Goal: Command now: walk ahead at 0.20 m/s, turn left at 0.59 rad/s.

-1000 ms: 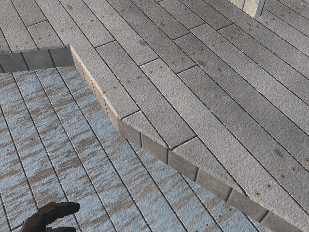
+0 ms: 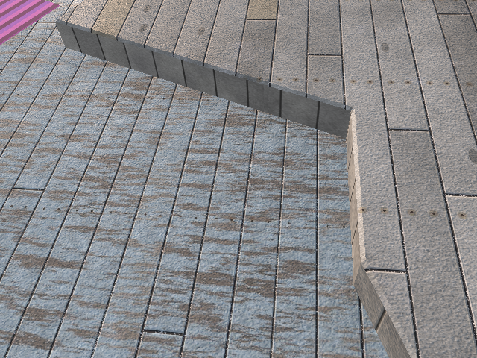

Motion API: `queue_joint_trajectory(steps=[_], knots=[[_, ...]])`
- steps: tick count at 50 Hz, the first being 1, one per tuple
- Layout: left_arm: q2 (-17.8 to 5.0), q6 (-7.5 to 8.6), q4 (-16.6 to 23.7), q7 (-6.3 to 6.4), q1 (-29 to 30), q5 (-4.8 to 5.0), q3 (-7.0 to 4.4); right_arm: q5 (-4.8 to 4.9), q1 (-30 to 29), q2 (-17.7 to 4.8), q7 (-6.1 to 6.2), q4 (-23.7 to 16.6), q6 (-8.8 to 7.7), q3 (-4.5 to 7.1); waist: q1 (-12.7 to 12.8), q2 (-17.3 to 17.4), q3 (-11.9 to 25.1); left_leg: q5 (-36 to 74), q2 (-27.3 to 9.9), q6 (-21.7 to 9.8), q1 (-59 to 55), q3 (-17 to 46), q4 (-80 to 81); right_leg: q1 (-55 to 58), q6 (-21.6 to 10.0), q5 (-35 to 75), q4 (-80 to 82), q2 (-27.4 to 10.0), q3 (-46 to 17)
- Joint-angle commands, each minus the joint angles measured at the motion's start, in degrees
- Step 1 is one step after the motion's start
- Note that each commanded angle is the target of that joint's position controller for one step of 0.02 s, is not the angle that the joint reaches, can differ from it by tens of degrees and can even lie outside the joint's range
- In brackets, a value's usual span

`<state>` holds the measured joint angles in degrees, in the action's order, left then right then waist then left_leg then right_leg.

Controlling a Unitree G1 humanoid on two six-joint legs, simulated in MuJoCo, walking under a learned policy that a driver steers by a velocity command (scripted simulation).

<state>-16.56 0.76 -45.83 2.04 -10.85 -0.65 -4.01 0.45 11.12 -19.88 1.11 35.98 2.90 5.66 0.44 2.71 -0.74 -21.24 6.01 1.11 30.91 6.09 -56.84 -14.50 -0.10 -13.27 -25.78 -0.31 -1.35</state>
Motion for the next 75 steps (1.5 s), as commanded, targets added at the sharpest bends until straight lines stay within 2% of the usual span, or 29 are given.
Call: queue_joint_trajectory(steps=[1,9,15,16,17,18,19,20,22,26,37,41,42,43,44,45,48,52,56,60,64,65,66,67,68,70,72,73,75], knots=[[-8.3,1.08,4.2,1.1,1.0,0.83,-1.53,0.23,-1.2,-4.5,-0.72,-4.1,-1.03,1.35,1.2,-11.0,0.7,3.3,-5.0,1.8,13.0,-1.8,-7.9,10.6,-8.5,-11.5,14.5,-14.5,-14.0],[-11.9,2.5,3.3,-0.33,-4.8,0.96,-2.8,0.62,-7.1,-0.7,-2.36,-7.7,-3.23,-0.67,4.7,-11.9,-1.7,6.7,-9.0,1.3,5.3,-6.5,11.1,9.9,-9.0,-7.2,17.3,-16.1,-4.5],[-12.3,2.77,1.2,-3.02,-4.3,2.87,-2.74,0.8,0.8,-1.7,-2.71,-4.6,-3.73,-0.39,-1.2,-9.2,-1.6,8.6,-5.7,-4.3,-18.5,-11.0,28.1,0.5,-8.1,-1.7,10.4,-16.0,0.5],[-9.9,2.97,0.7,-3.2,-4.8,2.36,-1.76,1.04,7.4,-4.1,-2.18,-2.4,-3.58,0.94,-4.6,-6.7,1.8,8.3,-4.5,-5.6,-28.8,-10.3,29.6,-2.7,-6.4,5.0,1.9,-13.6,3.6],[-5.8,3.36,1.8,-3.37,-3.8,0.7,-0.15,0.71,15.4,-7.9,-1.49,-1.1,-3.45,2.15,-8.2,2.3,7.0,6.9,-12.9,-7.8,-40.5,1.7,32.5,-11.0,-2.4,0.3,-16.5,-9.2,9.0],[-2.7,4.73,5.9,-3.34,-3.4,0.08,0.96,0.19,17.1,-15.2,-1.21,-2.1,-3.76,2.93,-6.4,18.2,10.5,-2.7,-26.3,-17.4,-49.3,30.3,40.2,-30.9,1.0,-19.3,-35.9,-0.8,7.5],[-8.8,5.66,5.5,-3.25,-0.9,2.08,-0.59,0.27,16.4,-10.6,-1.74,-2.0,-5.07,1.88,-8.2,9.6,9.4,-7.7,-27.9,-20.0,-45.7,33.7,43.2,-35.9,0.6,-19.1,-45.1,-2.8,-0.3],[-10.3,6.03,5.8,-3.6,0.1,3.31,-1.14,0.03,13.9,-7.7,-2.01,-1.9,-5.96,0.68,-6.5,8.9,4.8,-7.2,-25.9,-18.2,-42.0,27.0,43.0,-37.9,-1.0,-14.0,-46.1,-5.2,-0.9],[-9.2,6.1,4.1,-3.61,0.3,1.31,-1.01,-0.17,9.1,-3.8,-2.38,-2.2,-6.59,-0.74,-3.9,3.6,-0.2,7.9,-20.4,-14.5,-32.9,14.9,43.6,-33.2,-1.7,-4.9,-40.4,-8.1,-1.0],[-6.0,4.42,3.4,-3.98,-0.8,1.2,-0.41,-0.53,6.4,-3.6,-1.59,-1.5,-7.4,-0.85,-0.4,1.8,-0.7,20.9,-18.4,-14.8,-27.3,7.5,48.2,-29.2,0.8,5.2,-33.6,-7.8,-0.4],[-3.4,4.73,9.1,-6.66,14.4,2.02,1.43,0.04,12.5,-5.8,-0.39,6.1,-7.35,0.12,-4.4,0.0,-5.9,30.7,-20.0,-10.1,-34.8,-7.4,48.5,-24.4,-3.2,17.9,-5.1,-1.9,1.8],[-8.9,4.02,6.7,-6.17,0.0,1.54,-1.57,-0.7,10.7,-8.1,0.92,5.5,-5.4,0.51,3.8,3.4,6.5,68.4,-17.8,-6.0,-38.3,-12.2,23.3,-3.7,-7.9,9.3,-5.2,6.1,7.6],[-12.0,3.5,5.6,-5.3,-8.4,1.61,-2.88,-1.11,11.3,-7.6,1.44,4.6,-5.45,0.03,7.7,0.7,11.7,57.9,-16.6,-3.9,-25.4,-12.4,8.1,13.9,-10.8,10.4,-6.0,1.6,-0.2],[-17.8,3.47,5.5,-4.96,-13.3,1.69,-4.27,-1.83,18.8,0.1,0.25,2.7,-6.81,-2.56,3.5,-14.2,20.5,12.6,-5.6,0.9,0.7,-10.1,-17.5,37.4,-23.3,-1.8,-4.1,-15.1,-32.5],[-12.8,3.45,5.3,-4.79,-14.2,2.3,-3.0,-0.85,15.6,-2.5,-0.55,3.5,-9.04,-2.56,6.1,-11.0,25.7,-10.2,-2.1,0.2,8.0,0.5,-24.0,41.2,-23.9,-8.6,5.9,-17.5,-47.4],[-11.1,3.36,5.6,-4.36,-11.3,1.93,-2.42,1.75,8.4,-5.4,-1.26,0.9,-10.34,-1.7,6.7,-9.2,16.2,-6.7,-5.6,-0.9,13.3,2.0,-24.6,34.8,-20.4,-8.8,8.2,-16.2,-39.0],[-8.4,3.53,8.1,-3.62,-2.3,0.81,-1.4,-0.63,3.6,-5.4,-0.47,-0.7,-11.0,-1.45,0.5,-2.0,3.3,1.7,-11.1,-0.8,6.3,0.3,-11.8,9.7,-17.6,8.0,11.6,-10.6,-25.0],[-9.1,3.63,8.4,-2.69,-1.2,0.98,-1.67,-1.54,5.5,-2.7,-0.14,-0.8,-8.66,-1.94,-2.2,-5.6,1.0,5.1,-11.9,2.4,1.9,-2.0,-1.6,-2.1,-18.2,15.7,14.4,-7.7,-17.7],[-10.1,2.91,7.2,-1.6,-4.4,1.82,-2.06,-1.55,-4.8,-0.3,-0.57,-2.8,-9.11,-2.95,2.0,-5.9,-0.2,23.0,-8.7,3.7,-2.9,-3.3,17.5,-6.1,-13.5,10.4,12.9,-2.7,-12.6],[-10.2,1.84,5.8,-1.12,-8.4,2.4,-2.19,-0.02,-9.5,-2.1,-1.56,-3.8,-9.86,-2.29,3.7,-7.4,1.0,25.0,-6.3,3.4,-5.8,-1.3,26.3,-0.3,-11.9,4.3,8.5,-4.6,-18.3],[-8.3,1.39,6.3,-1.21,-7.4,1.87,-1.8,0.1,-2.3,-5.0,-1.59,-2.1,-10.71,-0.35,-1.5,-9.3,3.1,17.8,-6.5,-0.9,-16.2,-1.5,31.5,3.0,-8.6,5.2,-1.4,-4.9,-22.7],[-5.1,1.69,6.8,-1.56,-7.7,1.42,-0.65,-0.84,4.0,-7.3,-1.12,-1.5,-11.0,0.52,-4.6,-6.5,8.5,15.1,-12.3,-4.2,-27.6,3.2,31.3,-0.6,-6.7,3.5,-12.7,-1.9,-19.5],[-0.8,2.22,7.9,-1.67,-13.7,1.65,0.69,-2.0,10.1,-11.9,-0.69,-0.9,-10.6,1.59,-4.0,6.9,16.9,8.1,-25.3,-11.3,-47.3,22.4,33.0,-16.0,-2.7,-13.6,-31.6,5.9,-11.0],[-3.6,2.62,8.9,-1.58,-15.7,2.98,0.74,-0.96,13.4,-11.5,-1.37,1.3,-9.79,1.92,-3.6,17.4,18.2,-7.6,-31.7,-15.8,-50.3,41.8,38.4,-28.7,-1.5,-21.3,-44.0,4.1,-8.0],[-8.8,2.36,8.0,-1.38,-12.0,3.17,-0.56,-0.59,10.3,-6.5,-1.38,0.2,-9.6,0.68,-5.1,8.4,10.6,-12.4,-28.9,-13.5,-44.4,35.8,40.2,-31.6,-0.9,-15.9,-48.7,1.0,-9.4],[-9.1,1.83,9.5,-1.46,-4.8,1.83,-1.05,-1.17,5.5,-3.3,-1.17,0.2,-8.92,-0.53,-4.4,1.9,2.2,1.8,-23.6,-10.6,-32.8,19.2,41.2,-29.9,-0.2,-8.0,-47.0,-2.2,-6.7],[-7.2,1.27,10.3,-2.03,-4.2,2.04,-1.2,-1.53,3.4,-1.9,-0.95,1.1,-9.04,-1.02,-2.5,4.6,-0.5,10.0,-20.6,-9.9,-26.5,10.5,44.1,-26.2,0.1,-4.6,-43.0,-4.8,-5.7],[-5.6,-0.14,9.5,-3.87,-4.0,-4.16,-0.49,-3.53,7.3,-2.2,-1.12,3.6,-8.64,-1.55,-2.0,-1.6,-0.6,18.9,-21.4,-9.9,-21.9,7.9,44.3,-22.7,-0.3,-4.7,-42.4,-2.0,-3.0],[-3.7,-1.07,10.3,-5.22,-3.7,-2.83,-0.31,-2.67,7.0,-3.6,-1.6,4.5,-8.89,-1.0,-0.7,2.7,-0.3,25.3,-20.4,-9.9,-22.1,1.5,45.4,-23.1,-0.2,-2.1,-39.1,-2.0,-2.4]])
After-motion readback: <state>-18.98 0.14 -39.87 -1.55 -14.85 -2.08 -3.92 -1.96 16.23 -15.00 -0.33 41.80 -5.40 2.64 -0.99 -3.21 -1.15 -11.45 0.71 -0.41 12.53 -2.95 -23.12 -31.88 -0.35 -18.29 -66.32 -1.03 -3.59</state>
